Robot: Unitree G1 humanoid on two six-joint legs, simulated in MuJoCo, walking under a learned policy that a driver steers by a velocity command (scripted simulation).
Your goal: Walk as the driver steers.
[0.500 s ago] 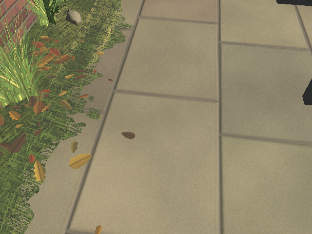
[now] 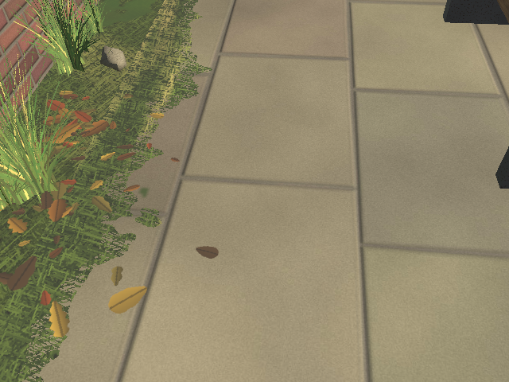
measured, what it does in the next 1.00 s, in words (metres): walks ahead, turning right: left foot, then right foot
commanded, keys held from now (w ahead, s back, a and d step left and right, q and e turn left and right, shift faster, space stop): w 0.30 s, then no key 0.04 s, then e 0.66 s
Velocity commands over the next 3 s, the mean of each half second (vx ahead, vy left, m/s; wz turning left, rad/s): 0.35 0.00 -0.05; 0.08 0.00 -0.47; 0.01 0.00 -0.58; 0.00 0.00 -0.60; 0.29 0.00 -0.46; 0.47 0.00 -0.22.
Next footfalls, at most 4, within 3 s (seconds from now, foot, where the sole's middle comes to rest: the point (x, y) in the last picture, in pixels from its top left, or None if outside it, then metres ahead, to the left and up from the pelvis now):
0.42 left None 0.35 0.14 -0.76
0.90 right None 0.28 -0.10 -0.76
1.40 left None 0.38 0.10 -0.76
1.84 right None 0.20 -0.10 -0.76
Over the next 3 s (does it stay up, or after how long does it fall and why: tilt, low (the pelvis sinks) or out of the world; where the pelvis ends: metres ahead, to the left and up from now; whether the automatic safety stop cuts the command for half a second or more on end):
stays up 0.36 -0.36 0.02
